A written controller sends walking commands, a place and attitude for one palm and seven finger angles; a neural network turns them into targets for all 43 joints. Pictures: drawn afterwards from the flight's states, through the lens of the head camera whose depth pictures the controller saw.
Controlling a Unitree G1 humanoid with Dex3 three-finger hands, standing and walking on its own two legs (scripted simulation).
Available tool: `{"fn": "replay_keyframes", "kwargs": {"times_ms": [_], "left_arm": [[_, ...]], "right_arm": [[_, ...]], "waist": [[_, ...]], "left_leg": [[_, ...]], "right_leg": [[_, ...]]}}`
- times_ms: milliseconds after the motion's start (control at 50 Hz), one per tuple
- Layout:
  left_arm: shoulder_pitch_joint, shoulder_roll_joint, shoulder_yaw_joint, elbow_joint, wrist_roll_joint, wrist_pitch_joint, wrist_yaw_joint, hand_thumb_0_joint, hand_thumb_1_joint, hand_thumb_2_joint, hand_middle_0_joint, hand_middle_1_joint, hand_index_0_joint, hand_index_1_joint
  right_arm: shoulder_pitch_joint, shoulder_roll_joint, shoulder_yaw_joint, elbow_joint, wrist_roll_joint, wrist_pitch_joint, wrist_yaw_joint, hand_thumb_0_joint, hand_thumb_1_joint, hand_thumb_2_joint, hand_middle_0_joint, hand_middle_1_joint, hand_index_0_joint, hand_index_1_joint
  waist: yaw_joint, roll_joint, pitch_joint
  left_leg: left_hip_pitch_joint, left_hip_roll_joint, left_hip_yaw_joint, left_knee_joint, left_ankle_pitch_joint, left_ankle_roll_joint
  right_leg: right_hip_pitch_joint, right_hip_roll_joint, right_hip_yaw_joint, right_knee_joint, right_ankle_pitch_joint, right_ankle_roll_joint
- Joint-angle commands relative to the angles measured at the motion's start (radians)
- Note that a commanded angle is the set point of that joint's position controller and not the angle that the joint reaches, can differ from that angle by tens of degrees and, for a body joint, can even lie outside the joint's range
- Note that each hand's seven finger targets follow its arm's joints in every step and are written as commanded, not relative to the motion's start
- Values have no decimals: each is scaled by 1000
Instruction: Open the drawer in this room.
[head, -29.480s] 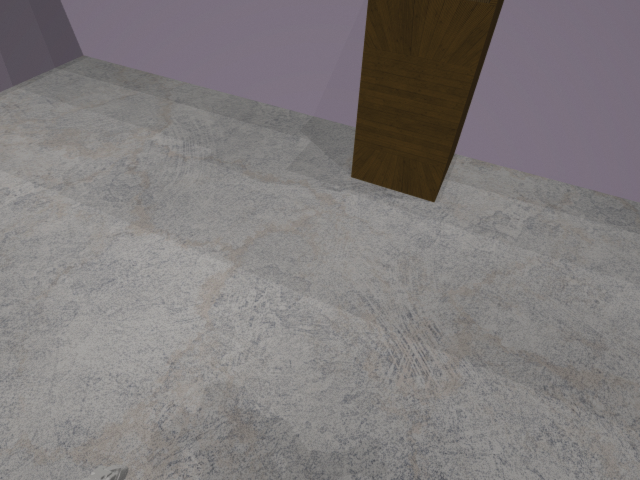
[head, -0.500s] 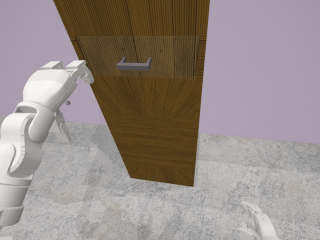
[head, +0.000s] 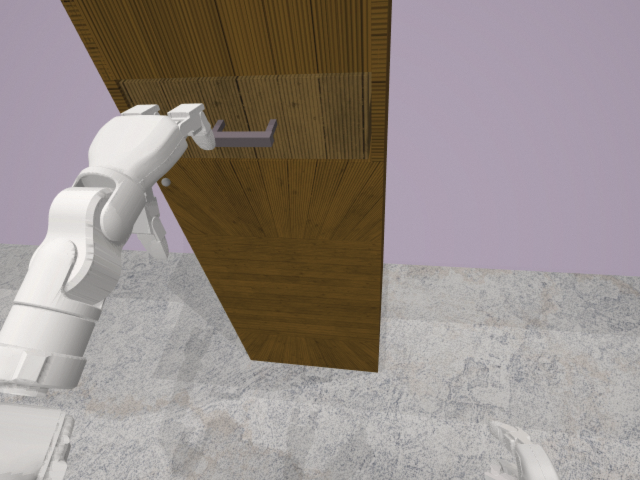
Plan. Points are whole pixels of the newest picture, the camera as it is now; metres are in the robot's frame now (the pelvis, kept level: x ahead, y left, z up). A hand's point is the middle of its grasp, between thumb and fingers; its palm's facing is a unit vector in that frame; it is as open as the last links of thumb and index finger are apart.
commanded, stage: move the hooked fingers above the handle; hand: left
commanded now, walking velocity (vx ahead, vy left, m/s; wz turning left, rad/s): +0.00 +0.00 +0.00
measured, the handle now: (242, 132) +0.57 +0.18 +0.15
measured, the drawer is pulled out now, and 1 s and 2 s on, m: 0.00 0.00 0.00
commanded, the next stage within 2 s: lower the fingers behind the handle in 1.68 s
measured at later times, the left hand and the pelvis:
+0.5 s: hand (199, 155) +0.44 +0.19 +0.20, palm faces +0.04 -0.02 -1.00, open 13.9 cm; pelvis +0.02 +0.00 +0.00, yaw +0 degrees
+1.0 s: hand (234, 121) +0.52 +0.17 +0.20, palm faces +0.02 -0.02 -1.00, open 13.8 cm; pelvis +0.03 +0.01 +0.00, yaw -1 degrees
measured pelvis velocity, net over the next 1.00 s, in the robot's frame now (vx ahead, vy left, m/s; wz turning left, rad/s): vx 0.03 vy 0.01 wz -0.02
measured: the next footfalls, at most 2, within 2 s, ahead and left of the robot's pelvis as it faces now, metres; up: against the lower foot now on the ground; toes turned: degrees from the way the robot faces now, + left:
none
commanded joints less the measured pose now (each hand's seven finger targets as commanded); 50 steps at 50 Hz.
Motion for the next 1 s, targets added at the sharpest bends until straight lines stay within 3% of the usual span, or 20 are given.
{"fn": "replay_keyframes", "kwargs": {"times_ms": [0, 20, 60, 100, 180, 220, 320, 400, 460, 520, 600, 620, 660, 720, 740, 800, 860, 880, 940, 980], "left_arm": [[-417, 268, 175, -194, 1, -8, 46, 0, -500, 300, -300, -1200, -300, -1200], [-429, 289, 193, -184, 5, -11, 54, 0, -500, 300, -300, -1200, -300, -1200], [-433, 264, 178, -155, 0, -8, 64, 0, -500, 300, -300, -1200, -300, -1200], [-444, 296, 204, -105, 1, 1, 73, 0, -500, 300, -300, -1200, -300, -1200], [-511, 250, 139, -66, 20, 15, 72, 0, -500, 300, -300, -1200, -300, -1200], [-549, 195, 73, -51, 24, 22, 62, 0, -500, 300, -300, -1200, -300, -1200], [-651, 198, 47, -1, 34, 9, 46, 0, -500, 300, -300, -1200, -300, -1200], [-701, 203, 52, 51, 32, -10, 54, 0, -500, 300, -300, -1200, -300, -1200], [-736, 195, 47, 127, 40, -9, 71, 0, -500, 300, -300, -1200, -300, -1200], [-772, 229, 74, 145, 51, -9, 90, 0, -500, 300, -300, -1200, -300, -1200], [-781, 166, 22, 207, 56, 12, 92, 0, -500, 300, -300, -1200, -300, -1200], [-804, 179, 27, 207, 63, 15, 93, 0, -500, 300, -300, -1200, -300, -1200], [-849, 122, -26, 209, 69, 22, 91, 0, -500, 300, -300, -1200, -300, -1200], [-884, 161, 2, 224, 70, 18, 90, 0, -500, 300, -300, -1200, -300, -1200], [-893, 132, -22, 250, 70, 19, 89, 0, -500, 300, -300, -1200, -300, -1200], [-928, 174, 14, 331, 73, 12, 97, 0, -500, 300, -300, -1200, -300, -1200], [-1005, 153, -5, 337, 91, -6, 119, 0, -500, 300, -300, -1200, -300, -1200], [-997, 164, 10, 348, 92, -6, 124, 0, -500, 300, -300, -1200, -300, -1200], [-1020, 161, 8, 435, 98, 0, 135, 0, -500, 300, -300, -1200, -300, -1200], [-1016, 166, 15, 427, 103, -1, 138, 0, -500, 300, -300, -1200, -300, -1200]], "right_arm": [[-140, -96, -39, -168, 2, -45, -1, 0, -900, -900, 200, 300, 200, 300], [-133, -95, -38, -162, 0, -46, -1, 0, -900, -900, 200, 300, 200, 300], [-128, -91, -38, -157, 2, -42, -2, 0, -900, -900, 200, 300, 200, 300], [-121, -99, -40, -144, 2, -39, -5, 0, -900, -900, 200, 300, 200, 300], [-111, -96, -40, -138, 7, -32, -9, 0, -900, -900, 200, 300, 200, 300], [-116, -91, -38, -142, 12, -31, -9, 0, -900, -900, 200, 300, 200, 300], [-83, -93, -39, -137, 12, -29, -22, 0, -900, -900, 200, 300, 200, 300], [-59, -93, -42, -127, 9, -26, -26, 0, -900, -900, 200, 300, 200, 300], [-38, -93, -40, -112, 11, -21, -27, 0, -900, -900, 200, 300, 200, 300], [-26, -96, -43, -113, 6, -19, -23, 0, -900, -900, 200, 300, 200, 300], [-10, -94, -49, -112, 8, -6, -16, 0, -900, -900, 200, 300, 200, 300], [-6, -98, -52, -108, 11, -5, -17, 0, -900, -900, 200, 300, 200, 300], [9, -94, -56, -105, 13, -5, -16, 0, -900, -900, 200, 300, 200, 300], [26, -100, -59, -104, 10, -7, -20, 0, -900, -900, 200, 300, 200, 300], [33, -96, -60, -97, 10, -6, -22, 0, -900, -900, 200, 300, 200, 300], [58, -107, -61, -80, 10, -5, -31, 0, -900, -900, 200, 300, 200, 300], [81, -96, -65, -71, 5, -10, -31, 0, -900, -900, 200, 300, 200, 300], [89, -96, -67, -74, 4, -11, -30, 0, -900, -900, 200, 300, 200, 300], [107, -101, -69, -56, 2, -8, -31, 0, -900, -900, 200, 300, 200, 300], [108, -100, -70, -65, 1, -7, -29, 0, -900, -900, 200, 300, 200, 300]], "waist": [[17, -111, -333], [19, -103, -351], [16, -111, -331], [15, -124, -327], [-6, -108, -329], [-19, -92, -317], [-34, -117, -350], [-38, -102, -370], [-43, -106, -347], [-31, -98, -405], [-42, -115, -398], [-48, -111, -404], [-64, -104, -408], [-62, -111, -447], [-70, -112, -441], [-75, -137, -420], [-83, -88, -464], [-76, -91, -474], [-89, -105, -451], [-77, -92, -481]], "left_leg": [[47, -28, -33, -16, 247, 20], [41, -29, -34, -16, 256, 20], [33, -29, -32, -13, 262, 19], [24, -27, -28, -14, 251, 18], [32, -28, -26, -9, 255, 18], [40, -31, -27, -8, 229, 18], [53, -33, -35, -4, 231, 24], [68, -31, -40, 5, 273, 20], [51, -26, -40, 3, 279, 17], [50, -26, -40, 11, 320, 18], [50, -21, -40, 17, 358, 17], [56, -18, -39, 20, 354, 19], [81, -16, -45, 28, 372, 19], [87, -19, -46, 37, 392, 24], [88, -19, -45, 40, 394, 24], [61, -17, -45, 36, 370, 23], [88, -12, -47, 51, 424, 22], [91, -10, -49, 54, 438, 23], [62, -9, -38, 55, 412, 24], [62, -8, -38, 56, 433, 25]], "right_leg": [[179, 13, 72, -35, 239, -10], [191, 9, 73, -28, 245, -11], [178, 10, 70, -26, 256, -11], [182, 10, 73, -33, 251, -10], [152, 10, 69, -27, 258, -10], [128, 10, 70, -34, 228, -10], [128, 10, 71, -34, 238, -11], [117, 16, 64, -25, 263, -15], [94, 18, 56, -19, 259, -18], [129, 17, 61, -5, 289, -21], [112, 21, 55, 2, 313, -22], [98, 22, 57, 3, 310, -21], [64, 27, 53, 7, 303, -21], [85, 28, 62, 11, 332, -22], [73, 29, 59, 14, 334, -21], [70, 30, 58, 9, 315, -22], [51, 33, 60, 27, 338, -23], [53, 35, 60, 30, 340, -23], [46, 35, 62, 26, 346, -20], [66, 33, 65, 36, 363, -21]]}}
